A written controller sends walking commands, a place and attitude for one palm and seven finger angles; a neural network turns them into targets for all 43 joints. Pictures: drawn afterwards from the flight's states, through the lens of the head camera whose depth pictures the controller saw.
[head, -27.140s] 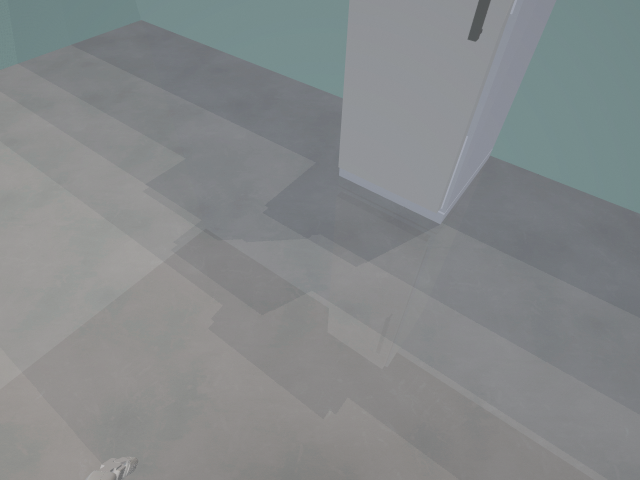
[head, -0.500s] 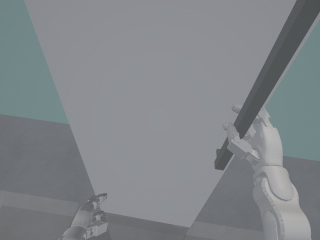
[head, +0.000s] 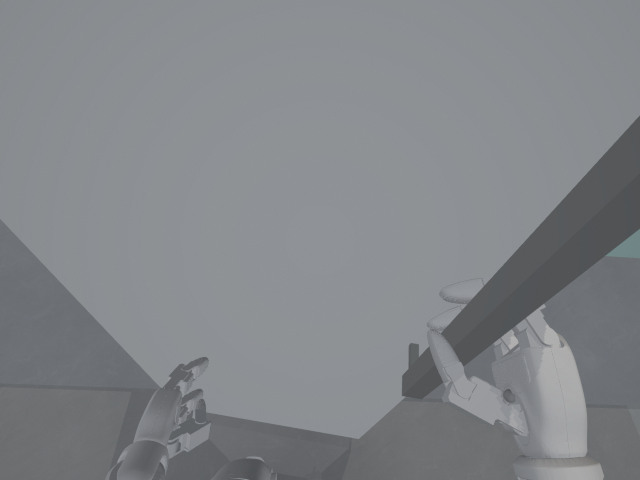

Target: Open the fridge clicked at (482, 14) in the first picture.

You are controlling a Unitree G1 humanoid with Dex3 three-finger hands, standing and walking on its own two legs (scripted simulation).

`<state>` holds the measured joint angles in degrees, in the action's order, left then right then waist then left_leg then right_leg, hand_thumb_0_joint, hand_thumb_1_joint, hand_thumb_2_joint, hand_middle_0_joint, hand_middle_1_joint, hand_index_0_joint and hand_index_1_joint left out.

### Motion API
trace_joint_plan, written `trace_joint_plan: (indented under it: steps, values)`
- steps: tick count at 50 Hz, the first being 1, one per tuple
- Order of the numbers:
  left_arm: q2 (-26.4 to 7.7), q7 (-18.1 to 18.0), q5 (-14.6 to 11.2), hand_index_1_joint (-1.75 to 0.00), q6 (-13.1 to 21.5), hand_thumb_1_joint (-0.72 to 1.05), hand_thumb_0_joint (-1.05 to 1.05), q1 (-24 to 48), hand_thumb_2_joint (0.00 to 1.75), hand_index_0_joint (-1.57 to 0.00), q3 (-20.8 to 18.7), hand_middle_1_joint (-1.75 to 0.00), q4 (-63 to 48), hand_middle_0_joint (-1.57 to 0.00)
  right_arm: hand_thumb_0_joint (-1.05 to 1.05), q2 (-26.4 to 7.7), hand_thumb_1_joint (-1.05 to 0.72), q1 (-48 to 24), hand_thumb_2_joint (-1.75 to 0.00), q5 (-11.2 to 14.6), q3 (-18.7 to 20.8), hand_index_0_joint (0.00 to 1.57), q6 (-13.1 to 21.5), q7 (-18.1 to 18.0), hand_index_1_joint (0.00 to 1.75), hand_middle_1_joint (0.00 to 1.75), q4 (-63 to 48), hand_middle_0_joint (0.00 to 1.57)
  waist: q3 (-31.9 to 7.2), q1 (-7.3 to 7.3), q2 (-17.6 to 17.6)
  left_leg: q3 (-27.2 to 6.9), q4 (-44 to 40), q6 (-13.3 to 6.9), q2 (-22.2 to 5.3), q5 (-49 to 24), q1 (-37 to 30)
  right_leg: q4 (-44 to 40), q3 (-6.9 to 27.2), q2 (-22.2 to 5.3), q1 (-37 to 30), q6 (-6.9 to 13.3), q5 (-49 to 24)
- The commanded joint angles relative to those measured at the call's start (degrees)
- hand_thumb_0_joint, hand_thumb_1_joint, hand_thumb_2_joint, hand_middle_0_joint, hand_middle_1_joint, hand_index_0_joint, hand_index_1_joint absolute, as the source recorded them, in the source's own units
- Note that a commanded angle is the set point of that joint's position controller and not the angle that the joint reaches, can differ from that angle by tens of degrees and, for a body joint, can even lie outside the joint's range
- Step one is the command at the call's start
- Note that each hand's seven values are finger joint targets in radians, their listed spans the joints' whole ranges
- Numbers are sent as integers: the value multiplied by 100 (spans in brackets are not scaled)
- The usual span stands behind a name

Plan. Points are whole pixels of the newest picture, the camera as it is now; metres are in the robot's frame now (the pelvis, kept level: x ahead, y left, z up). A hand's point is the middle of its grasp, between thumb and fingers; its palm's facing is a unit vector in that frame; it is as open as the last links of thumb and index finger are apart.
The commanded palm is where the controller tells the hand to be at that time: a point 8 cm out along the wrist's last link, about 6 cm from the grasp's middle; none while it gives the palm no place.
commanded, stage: walk backward, drawing the door open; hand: right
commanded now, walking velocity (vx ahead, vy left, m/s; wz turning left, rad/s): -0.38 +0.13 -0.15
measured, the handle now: (493, 283) +0.25 -0.10 +0.22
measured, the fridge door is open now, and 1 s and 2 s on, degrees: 7 22 53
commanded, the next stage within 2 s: none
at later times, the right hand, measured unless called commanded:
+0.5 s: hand (448, 377) +0.20 -0.08 +0.15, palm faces +0.04 +0.98 -0.19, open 7.1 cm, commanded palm +0.17 -0.14 +0.15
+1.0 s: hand out of the picture +0.10 -0.04 +0.15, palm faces +0.15 +0.97 -0.20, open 7.5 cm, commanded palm +0.06 -0.09 +0.15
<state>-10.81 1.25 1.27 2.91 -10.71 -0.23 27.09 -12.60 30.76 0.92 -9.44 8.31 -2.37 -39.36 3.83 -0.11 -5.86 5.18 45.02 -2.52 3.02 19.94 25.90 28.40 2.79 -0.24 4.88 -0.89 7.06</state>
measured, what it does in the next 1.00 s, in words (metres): walks backwards: left foot, then right foot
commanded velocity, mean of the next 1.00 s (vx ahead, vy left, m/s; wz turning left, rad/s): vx -0.33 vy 0.08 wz -0.06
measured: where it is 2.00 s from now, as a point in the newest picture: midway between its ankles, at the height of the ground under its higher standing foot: outside the picture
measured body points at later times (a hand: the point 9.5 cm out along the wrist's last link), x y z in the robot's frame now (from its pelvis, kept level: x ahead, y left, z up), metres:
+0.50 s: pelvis -0.06 +0.03 -0.03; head -0.02 +0.03 +0.42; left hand +0.11 +0.27 -0.12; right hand +0.19 -0.13 +0.16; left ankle +0.06 +0.06 -0.77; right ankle -0.16 -0.07 -0.75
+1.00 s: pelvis -0.17 +0.08 -0.03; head -0.15 +0.10 +0.42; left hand +0.04 +0.28 -0.11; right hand +0.08 -0.10 +0.16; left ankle -0.01 +0.10 -0.77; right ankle -0.28 -0.05 -0.71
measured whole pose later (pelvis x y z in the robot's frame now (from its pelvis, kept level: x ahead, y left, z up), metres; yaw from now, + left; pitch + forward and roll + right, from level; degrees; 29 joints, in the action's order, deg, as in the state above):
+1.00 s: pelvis -0.17 +0.08 -0.03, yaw -8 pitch +1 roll -7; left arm -10.2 -0.2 2.3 -2.7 -8.2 1.3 30.2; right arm -9.5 5.7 -2.0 -2.7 6.2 -5.8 -20.6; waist 0.2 -2.8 4.8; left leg -3.0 13.4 -5.1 -0.3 -7.6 22.6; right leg 47.9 -3.5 5.2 15.1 0.4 28.3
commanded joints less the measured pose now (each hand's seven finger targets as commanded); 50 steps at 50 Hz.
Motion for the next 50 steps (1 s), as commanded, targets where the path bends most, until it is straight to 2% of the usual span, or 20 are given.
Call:
trace_joint_plan:
  steps: [1, 2, 3, 4, 5, 7, 9, 13, 21, 24, 26, 27, 29, 31, 34, 35, 36, 37, 42, 50]
  values:
    - [-508, -261, -226, -30, 489, 90, 0, 860, 90, -20, -90, -30, -1248, -20, 0, -437, -90, -940, -90, 216, 1070, 45, 457, -219, 140, 140, -1804, 45, -1619, 329, 1438, -632, -2287, -344, -1021, -6842, -4071, 2846, 15, 332, 1874, -119, 121]
    - [-484, -314, -98, -30, 650, 90, 0, 979, 90, -20, 80, -30, -1409, -20, 0, -752, -90, -853, -90, 176, 1371, 45, 487, -267, 140, 140, -1603, 45, -1532, 492, 1594, -1664, -1941, -618, -2213, -8357, -3377, 3710, 171, 563, 2306, 49, 2760]
    - [-576, -440, 58, -30, 736, 90, 0, 885, 90, -20, 237, -30, -1360, -20, 0, -761, -90, -258, -90, 271, 1467, 45, 432, -332, 140, 140, -1233, 45, -896, 571, 866, -1472, -2129, -385, -1970, -8258, -2715, 3049, 148, 599, 2028, 185, 2635]
    - [-292, -298, 102, -30, 638, 90, 0, 549, 90, -20, 280, -30, -979, -20, 0, -330, -90, -734, -90, 214, 1121, 45, 382, -286, 140, 140, -1055, 45, -515, 267, 1608, -1945, -1731, -685, -2290, -8369, -2804, 3291, 273, 277, 2857, 150, 2691]
    - [-371, -228, 10, -30, 531, 90, 0, 309, 90, -20, 166, -30, -809, -20, 0, -346, -90, -1163, -90, 102, 1313, 45, 528, -289, 140, 140, -983, 45, -964, 72, 2028, -2022, -1868, -709, -2303, -7981, -2377, 3988, 164, 215, 2437, 5, 2635]
    - [-278, -162, 46, -30, 246, 90, 0, 367, 90, -20, 118, -30, -596, -20, 0, -328, -90, -1511, -90, -14, 1344, 45, 661, -329, 140, 140, -1154, 45, -1581, -145, 1475, -1472, -2244, -400, -1985, -6167, -1732, 4275, -70, 137, 1802, -128, 2001]
    - [-199, -180, 66, -30, 58, 90, 0, 529, 90, -20, 83, -30, -550, -20, 0, -394, -90, -1677, -90, -31, 1478, 45, 674, -403, 140, 140, -1217, 45, -1771, -165, 1173, -1106, -2478, -184, -1837, -5604, -1679, 4134, -324, 218, 1825, -172, 1676]
    - [-288, -304, 5, -30, -37, 90, 0, 833, 90, -20, -41, -30, -394, -20, 0, -522, -90, -2048, -90, -9, 1495, 45, 551, -433, 140, 140, -1240, 45, -1626, -49, 1405, -1152, -3482, -111, -1720, -1511, -922, 3522, -447, 386, 1330, -80, 1553]
    - [-490, -304, -8, -30, -175, 90, 0, 574, 90, -20, -11, -30, -517, -20, 0, -591, -90, -2521, -90, -96, 1450, 45, 613, -558, 140, 140, -1000, 45, -2204, -34, 1248, -1787, -3381, -594, -1872, -2079, -2535, 739, -283, 445, 1206, 148, 1896]
    - [-607, -261, -50, -30, -282, 90, 0, 332, 90, -20, -67, -30, -593, -20, 0, -711, -90, -2810, -90, -13, 1376, 45, 702, -528, 140, 140, -941, 45, -2345, -184, 602, -1494, -2741, -364, -1490, -2365, -2740, -920, -60, 125, 769, 214, 671]
    - [-795, -241, -110, -30, -228, 90, 0, 396, 90, -20, -192, -30, -724, -20, 0, -739, -90, -3209, -90, 34, 1322, 45, 834, -448, 140, 140, -866, 45, -2253, -90, -55, -975, -1946, 204, -545, -2289, -2641, -1215, 930, -904, 947, 622, -1067]
    - [-756, -195, -187, -30, -170, 90, 0, 364, 90, -20, -230, -30, -741, -20, 0, -709, -90, -3554, -90, 26, 1311, 45, 839, -433, 140, 140, -818, 45, -2538, -80, 92, -876, -1543, 430, -373, -2801, -3117, -763, 853, -1088, 1039, 672, -1995]
    - [-611, -219, -30, -30, -53, 90, 0, 671, 90, -20, -110, -30, -788, -20, 0, -732, -90, -4180, -90, 136, 1326, 45, 799, -403, 140, 140, -985, 45, -2122, -156, -571, -646, -624, 229, -235, -2459, -2744, -519, 1123, -1265, 1317, 481, -3651]
    - [-582, -246, -12, -30, 38, 90, 0, 744, 90, -20, -108, -30, -662, -20, 0, -508, -90, -4117, -90, 149, 1270, 45, 737, -317, 140, 140, -537, 45, -1486, -22, -97, -755, -249, 189, -150, -887, -2225, -428, 1138, -1603, 1682, 734, -3367]
    - [-705, -212, -52, -30, 44, 90, 0, 759, 90, -20, -207, -30, -452, -20, 0, -108, -90, -4360, -90, 57, 927, 45, 610, -231, 140, 140, -94, 45, -1108, -26, 799, -954, -1299, -30, -397, -2618, -2375, 709, 892, -1185, 1529, 458, -3259]
    - [-718, -179, -81, -30, 28, 90, 0, 667, 90, -20, -247, -30, -407, -20, 0, -175, -90, -4307, -90, 34, 1013, 45, 631, -218, 140, 140, -23, 45, -1450, -92, 1030, -1604, -1635, -322, -975, -4123, -2569, 1435, 485, -632, 1671, 238, -1815]
    - [-635, -129, -111, -30, 11, 90, 0, 550, 90, -20, -280, -30, -462, -20, 0, -274, -90, -4017, -90, 81, 1183, 45, 655, -193, 140, 140, 57, 45, -2072, -49, 1690, -2739, -2307, -612, -2040, -4811, -2650, 2530, 78, 271, 1726, 24, 1652]
    - [-592, -88, -85, -30, -21, 90, 0, 493, 90, -20, -284, -30, -549, -20, 0, -322, -90, -3780, -90, 100, 1301, 45, 701, -175, 140, 140, 94, 45, -2264, 111, 1871, -3101, -2883, -367, -2574, -3768, -2178, 3334, 472, 478, 1606, 90, 2935]
    - [-358, -215, 95, -30, -186, 90, 0, 625, 90, -20, -37, -30, -395, -20, 0, -349, -90, -4002, -90, -68, 1307, 45, 684, -217, 140, 140, -43, 45, -2346, -55, 1580, -2103, -3529, -355, -1773, -783, -1607, 3276, -242, 562, 1250, 49, 2114]
    - [-465, -191, 72, -30, -377, 90, 0, 465, 90, -20, -65, -30, -625, -20, 0, -243, -90, -3369, -90, -147, 1131, 45, 611, -286, 140, 140, 69, 45, -2250, -107, 1989, -1376, -4088, 51, -1257, 117, -1645, 922, -1135, 740, 362, 246, 2005]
